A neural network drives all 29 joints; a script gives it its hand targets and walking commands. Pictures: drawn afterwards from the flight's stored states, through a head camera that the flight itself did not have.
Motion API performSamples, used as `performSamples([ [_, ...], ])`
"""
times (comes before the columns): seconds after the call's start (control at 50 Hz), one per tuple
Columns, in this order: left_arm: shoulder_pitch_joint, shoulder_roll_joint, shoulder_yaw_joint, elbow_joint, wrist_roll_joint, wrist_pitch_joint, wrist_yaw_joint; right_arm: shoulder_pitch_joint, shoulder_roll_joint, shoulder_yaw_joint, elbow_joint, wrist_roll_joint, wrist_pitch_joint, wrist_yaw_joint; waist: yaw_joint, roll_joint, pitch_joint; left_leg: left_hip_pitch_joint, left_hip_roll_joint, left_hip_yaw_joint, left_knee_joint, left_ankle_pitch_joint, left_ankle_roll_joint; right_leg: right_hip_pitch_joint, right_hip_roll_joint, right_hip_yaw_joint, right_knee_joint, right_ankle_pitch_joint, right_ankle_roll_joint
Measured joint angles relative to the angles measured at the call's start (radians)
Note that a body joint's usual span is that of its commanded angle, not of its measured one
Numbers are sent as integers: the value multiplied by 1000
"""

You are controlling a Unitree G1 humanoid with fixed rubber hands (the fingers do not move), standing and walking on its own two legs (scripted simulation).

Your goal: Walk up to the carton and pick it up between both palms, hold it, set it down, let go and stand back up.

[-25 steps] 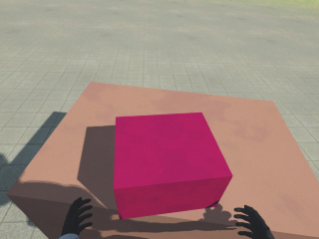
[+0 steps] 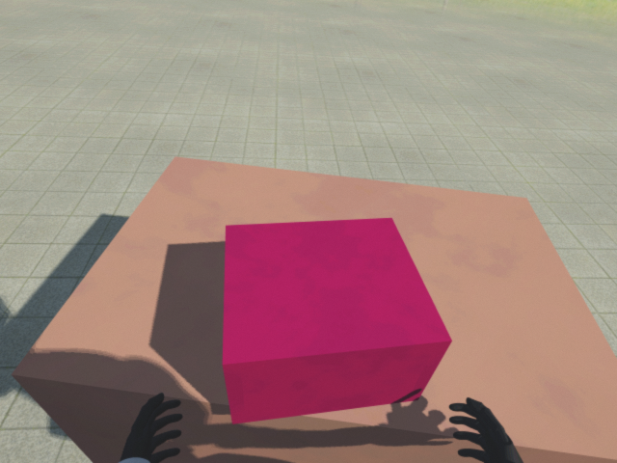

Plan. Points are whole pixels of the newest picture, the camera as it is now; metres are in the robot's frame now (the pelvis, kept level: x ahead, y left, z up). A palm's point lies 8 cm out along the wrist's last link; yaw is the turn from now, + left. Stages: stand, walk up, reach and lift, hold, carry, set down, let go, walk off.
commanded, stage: let go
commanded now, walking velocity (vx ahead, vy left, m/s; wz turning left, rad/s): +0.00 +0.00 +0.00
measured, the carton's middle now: (319, 311) +0.39 +0.01 -0.05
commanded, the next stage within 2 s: stand in 0.32 s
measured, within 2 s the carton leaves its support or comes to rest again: neither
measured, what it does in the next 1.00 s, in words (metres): stands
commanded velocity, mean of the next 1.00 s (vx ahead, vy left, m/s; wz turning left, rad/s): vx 0.00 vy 0.00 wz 0.00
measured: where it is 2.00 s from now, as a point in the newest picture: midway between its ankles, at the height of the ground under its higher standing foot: outside the picture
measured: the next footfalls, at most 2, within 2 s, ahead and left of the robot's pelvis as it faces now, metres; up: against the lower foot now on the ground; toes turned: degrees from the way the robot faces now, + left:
none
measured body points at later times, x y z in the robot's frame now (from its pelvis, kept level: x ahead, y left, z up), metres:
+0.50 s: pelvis +0.01 +0.00 +0.00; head -0.02 +0.05 +0.45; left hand +0.14 +0.26 -0.12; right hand +0.19 -0.23 -0.06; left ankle +0.01 +0.14 -0.73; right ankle +0.03 -0.10 -0.73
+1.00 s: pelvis +0.01 +0.02 +0.00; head -0.01 +0.07 +0.45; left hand +0.09 +0.30 -0.15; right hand +0.20 -0.23 -0.06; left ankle +0.01 +0.14 -0.73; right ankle +0.03 -0.10 -0.73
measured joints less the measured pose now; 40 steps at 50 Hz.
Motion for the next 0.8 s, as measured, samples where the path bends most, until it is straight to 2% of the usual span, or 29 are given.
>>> performSamples([
  [0.34, 7, 2, 0, 3, 53, 29, -16, 0, 21, -11, -6, -54, 3, -21, 0, -23, 39, 23, 0, 0, 0, -10, 2, 27, 0, 0, -7, -6, 3],
  [0.4, 8, 21, 0, 58, 62, -27, -16, 0, 21, -11, -14, -92, 15, -20, 0, -28, 39, 23, 0, 0, 0, -11, 4, 27, 0, 0, -7, -8, 5],
  [0.5, 18, 76, 0, 168, 74, -89, -25, 0, 21, -11, -25, -96, 37, -16, 0, -33, 39, 22, 0, 0, 0, -13, 6, 27, 0, 0, -9, -8, 5],
  [0.64, 41, 124, 0, 284, 74, -119, -38, 0, 12, -11, -28, -96, 48, -16, 0, -32, 39, 14, -1, 0, 0, -15, 12, 27, 0, 0, -25, -1, 11],
  [0.8, 42, 129, 0, 363, 74, -130, -45, -6, -3, -11, -28, -96, 65, -16, 0, -25, 39, 5, -2, 0, 0, -15, 20, 29, 0, 0, -49, 13, 20],
])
